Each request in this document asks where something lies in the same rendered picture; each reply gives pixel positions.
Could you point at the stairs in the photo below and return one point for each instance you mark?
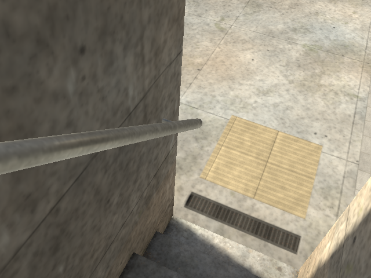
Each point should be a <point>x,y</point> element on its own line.
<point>186,250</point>

